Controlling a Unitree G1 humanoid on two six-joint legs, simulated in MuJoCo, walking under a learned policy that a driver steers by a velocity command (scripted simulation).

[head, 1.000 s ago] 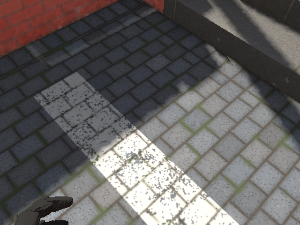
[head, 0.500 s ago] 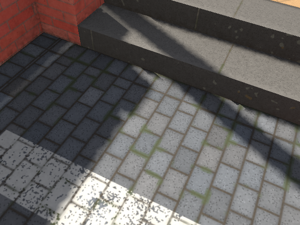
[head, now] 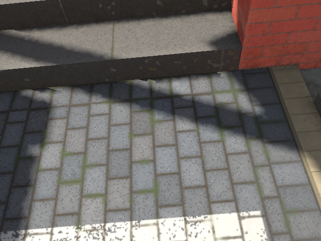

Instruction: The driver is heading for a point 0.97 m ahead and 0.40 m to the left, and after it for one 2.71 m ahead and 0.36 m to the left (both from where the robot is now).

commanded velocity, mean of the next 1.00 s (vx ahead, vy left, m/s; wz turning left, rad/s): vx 0.19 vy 0.00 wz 0.56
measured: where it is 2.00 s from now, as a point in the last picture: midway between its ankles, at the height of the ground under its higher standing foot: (21, 175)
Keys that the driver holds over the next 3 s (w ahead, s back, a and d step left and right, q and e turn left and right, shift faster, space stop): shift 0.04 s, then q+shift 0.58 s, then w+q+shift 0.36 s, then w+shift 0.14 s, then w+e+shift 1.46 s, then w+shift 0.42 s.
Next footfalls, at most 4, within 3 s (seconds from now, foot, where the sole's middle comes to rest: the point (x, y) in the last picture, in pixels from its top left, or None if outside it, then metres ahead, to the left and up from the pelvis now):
0.32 left None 0.06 0.13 -0.78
0.70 right None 0.15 -0.08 -0.78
1.22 left None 0.21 0.37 -0.78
1.66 right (49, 196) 0.61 0.56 -0.78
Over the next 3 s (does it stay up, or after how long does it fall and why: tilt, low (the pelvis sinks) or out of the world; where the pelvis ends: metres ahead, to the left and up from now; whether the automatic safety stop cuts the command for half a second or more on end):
stays up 1.48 0.58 0.14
